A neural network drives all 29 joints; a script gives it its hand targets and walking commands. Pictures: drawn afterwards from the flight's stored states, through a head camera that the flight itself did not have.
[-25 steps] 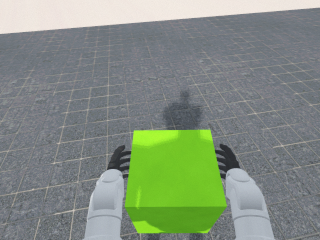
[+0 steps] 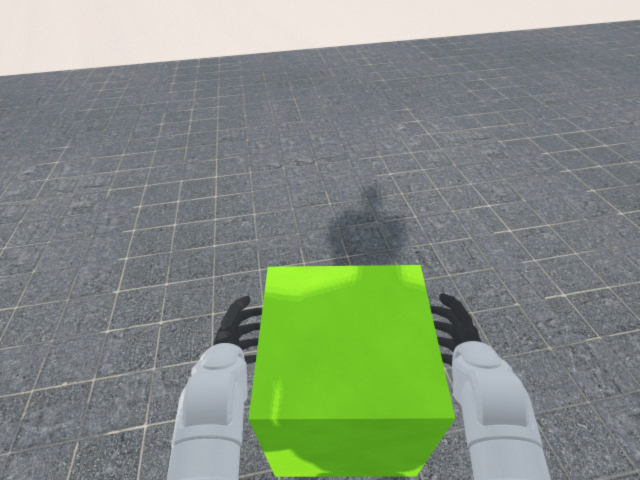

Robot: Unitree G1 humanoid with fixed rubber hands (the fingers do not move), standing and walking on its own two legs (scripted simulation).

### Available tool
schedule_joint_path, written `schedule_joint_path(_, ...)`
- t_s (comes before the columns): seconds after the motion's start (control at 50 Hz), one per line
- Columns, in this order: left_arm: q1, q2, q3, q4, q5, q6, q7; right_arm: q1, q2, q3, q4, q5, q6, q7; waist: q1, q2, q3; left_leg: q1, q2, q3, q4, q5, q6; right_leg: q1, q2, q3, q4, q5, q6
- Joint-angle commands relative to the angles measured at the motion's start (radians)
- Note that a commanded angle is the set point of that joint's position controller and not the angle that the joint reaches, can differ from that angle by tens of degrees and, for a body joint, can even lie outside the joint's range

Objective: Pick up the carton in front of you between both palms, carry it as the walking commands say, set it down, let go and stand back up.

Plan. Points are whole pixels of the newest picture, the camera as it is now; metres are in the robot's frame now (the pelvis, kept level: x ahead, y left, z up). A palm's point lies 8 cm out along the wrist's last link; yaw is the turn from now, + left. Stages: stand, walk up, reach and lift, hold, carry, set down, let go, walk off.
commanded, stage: carry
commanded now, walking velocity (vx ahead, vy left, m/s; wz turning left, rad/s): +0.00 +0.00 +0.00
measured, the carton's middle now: (344, 375) +0.30 +0.00 -0.04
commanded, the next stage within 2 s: hold in 0.06 s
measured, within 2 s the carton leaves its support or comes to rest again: neither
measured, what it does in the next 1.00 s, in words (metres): shifts its weight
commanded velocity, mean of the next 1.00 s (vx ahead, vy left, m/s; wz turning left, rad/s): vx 0.00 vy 0.00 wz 0.00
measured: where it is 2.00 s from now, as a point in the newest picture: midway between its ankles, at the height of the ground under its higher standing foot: outside the picture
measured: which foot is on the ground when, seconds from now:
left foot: down 0.00-1.00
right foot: down 0.00-1.00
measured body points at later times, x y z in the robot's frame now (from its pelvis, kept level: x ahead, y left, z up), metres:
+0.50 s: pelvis +0.00 +0.04 +0.01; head -0.02 +0.07 +0.46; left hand +0.32 +0.12 +0.04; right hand +0.26 -0.17 +0.05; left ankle +0.09 +0.15 -0.73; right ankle -0.05 -0.09 -0.73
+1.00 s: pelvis +0.00 +0.06 +0.01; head -0.02 +0.09 +0.46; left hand +0.35 +0.14 +0.03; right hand +0.28 -0.15 +0.04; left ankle +0.09 +0.15 -0.73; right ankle -0.05 -0.08 -0.73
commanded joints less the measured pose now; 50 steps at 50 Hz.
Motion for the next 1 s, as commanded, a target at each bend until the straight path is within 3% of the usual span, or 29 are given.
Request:
schedule_joint_path(0.0, -0.449, -0.882, -0.557, -0.068, -0.253, -0.038, -0.232, -0.435, 0.887, 0.551, -0.053, 0.241, -0.033, 0.216, 0.002, -0.001, -0.232, 0.205, 0.068, -0.086, -0.024, 0.150, 0.005, -0.045, -0.125, 0.103, -0.129, 0.251, -0.003)
schedule_joint_path(0.04, -0.452, -0.883, -0.559, -0.069, -0.254, -0.039, -0.233, -0.436, 0.889, 0.552, -0.054, 0.242, -0.033, 0.216, 0.002, -0.001, -0.232, 0.205, 0.068, -0.085, -0.024, 0.150, 0.004, -0.045, -0.125, 0.103, -0.129, 0.253, -0.003)
schedule_joint_path(0.06, -0.355, -0.894, -0.536, -0.096, -0.239, -0.043, -0.234, -0.353, 0.910, 0.509, -0.001, 0.224, -0.051, 0.223, -0.003, -0.147, -0.065, 0.573, -0.226, -0.227, -0.020, 0.265, 0.028, -0.205, 0.033, 0.325, -0.264, 0.513, -0.009)
schedule_joint_path(0.08, -0.390, -0.859, -0.527, -0.149, -0.230, -0.059, -0.235, -0.345, 0.883, 0.491, -0.011, 0.194, -0.088, 0.212, -0.019, -0.135, -0.111, 0.580, -0.201, -0.270, -0.039, 0.311, 0.026, -0.142, 0.026, 0.351, -0.264, 0.533, -0.019)
schedule_joint_path(0.1, -0.398, -0.860, -0.548, -0.134, -0.239, -0.064, -0.234, -0.342, 0.881, 0.489, -0.015, 0.180, -0.100, 0.203, -0.020, -0.094, -0.126, 0.543, -0.203, -0.259, -0.046, 0.338, 0.015, -0.074, 0.037, 0.336, -0.242, 0.615, -0.008)
schedule_joint_path(0.16, -0.437, -0.861, -0.592, -0.133, -0.269, -0.085, -0.247, -0.354, 0.872, 0.467, -0.005, 0.174, -0.117, 0.187, -0.033, -0.043, -0.167, 0.463, -0.225, -0.243, -0.091, 0.284, -0.009, 0.118, 0.077, 0.307, -0.242, 0.616, 0.023)
schedule_joint_path(0.18, -0.450, -0.863, -0.593, -0.128, -0.271, -0.090, -0.248, -0.370, 0.879, 0.473, 0.007, 0.176, -0.117, 0.190, -0.029, -0.055, -0.168, 0.466, -0.226, -0.242, -0.101, 0.244, -0.012, 0.109, 0.081, 0.302, -0.256, 0.547, 0.028)
schedule_joint_path(0.26, -0.415, -0.886, -0.552, -0.066, -0.230, -0.092, -0.238, -0.450, 0.906, 0.539, 0.007, 0.223, -0.109, 0.223, 0.027, -0.043, -0.149, 0.447, -0.240, -0.232, -0.128, 0.178, -0.009, 0.101, 0.093, 0.287, -0.266, 0.476, 0.043)
schedule_joint_path(0.32, -0.416, -0.904, -0.523, -0.013, -0.202, -0.088, -0.236, -0.498, 0.915, 0.540, 0.034, 0.235, -0.101, 0.249, 0.044, -0.038, -0.114, 0.486, -0.236, -0.231, -0.144, 0.117, -0.006, 0.030, 0.101, 0.278, -0.281, 0.354, 0.045)
schedule_joint_path(0.42, -0.457, -0.933, -0.515, 0.023, -0.193, -0.078, -0.252, -0.518, 0.925, 0.499, 0.083, 0.225, -0.098, 0.274, 0.029, -0.010, -0.100, 0.565, -0.216, -0.234, -0.154, 0.085, -0.013, -0.066, 0.113, 0.270, -0.296, 0.216, 0.022)
schedule_joint_path(0.58, -0.538, -0.964, -0.534, 0.037, -0.224, -0.066, -0.285, -0.520, 0.945, 0.426, 0.137, 0.192, -0.103, 0.282, -0.012, 0.027, -0.128, 0.612, -0.182, -0.255, -0.180, 0.036, -0.033, -0.099, 0.134, 0.263, -0.298, 0.147, -0.002)
schedule_joint_path(0.8, -0.561, -0.967, -0.500, 0.080, -0.217, -0.059, -0.293, -0.574, 0.946, 0.398, 0.160, 0.182, -0.108, 0.295, 0.001, 0.030, -0.129, 0.618, -0.160, -0.279, -0.195, -0.005, -0.037, -0.110, 0.135, 0.265, -0.297, 0.121, -0.005)
schedule_joint_path(0.88, -0.636, -0.953, -0.434, 0.153, -0.190, -0.075, -0.293, -0.662, 0.939, 0.352, 0.226, 0.154, -0.124, 0.297, 0.013, 0.025, -0.094, 0.587, -0.163, -0.275, -0.186, -0.090, -0.032, -0.150, 0.132, 0.259, -0.279, 0.061, -0.004)
schedule_joint_path(0.98, -0.777, -0.886, -0.249, 0.337, -0.096, -0.138, -0.294, -0.798, 0.915, 0.206, 0.388, 0.059, -0.182, 0.278, 0.027, 0.005, -0.040, 0.501, -0.176, -0.257, -0.124, -0.175, -0.015, -0.250, 0.132, 0.252, -0.224, -0.013, -0.001)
